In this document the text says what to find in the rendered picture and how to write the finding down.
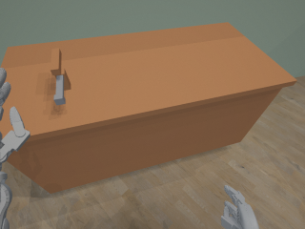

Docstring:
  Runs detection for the tap lever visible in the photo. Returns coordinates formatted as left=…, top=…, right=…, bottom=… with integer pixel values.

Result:
left=53, top=74, right=66, bottom=106

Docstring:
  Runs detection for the right robot hand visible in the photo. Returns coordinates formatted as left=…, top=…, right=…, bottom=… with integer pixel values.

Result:
left=221, top=185, right=259, bottom=229

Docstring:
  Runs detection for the counter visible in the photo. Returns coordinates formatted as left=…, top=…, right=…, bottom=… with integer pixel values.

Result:
left=0, top=22, right=297, bottom=194

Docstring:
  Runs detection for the robot left forearm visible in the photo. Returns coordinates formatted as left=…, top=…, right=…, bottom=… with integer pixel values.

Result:
left=0, top=171, right=12, bottom=229

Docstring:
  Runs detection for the left robot hand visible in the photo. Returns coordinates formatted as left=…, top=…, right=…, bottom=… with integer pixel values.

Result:
left=0, top=68, right=31, bottom=171

